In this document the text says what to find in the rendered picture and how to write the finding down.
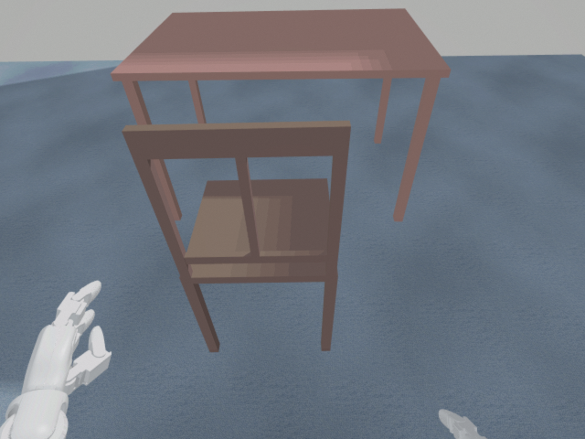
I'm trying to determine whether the robot left forearm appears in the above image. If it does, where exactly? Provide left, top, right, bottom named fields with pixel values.
left=0, top=389, right=69, bottom=439

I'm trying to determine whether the table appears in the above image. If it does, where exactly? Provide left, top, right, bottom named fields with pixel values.
left=111, top=8, right=451, bottom=221

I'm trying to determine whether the right robot hand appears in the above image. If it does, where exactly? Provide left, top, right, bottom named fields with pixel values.
left=439, top=409, right=487, bottom=439

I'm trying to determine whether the left robot hand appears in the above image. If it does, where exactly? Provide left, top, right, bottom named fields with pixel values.
left=21, top=281, right=112, bottom=395

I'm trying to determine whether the chair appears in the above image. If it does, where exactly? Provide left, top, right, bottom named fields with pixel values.
left=122, top=121, right=351, bottom=352

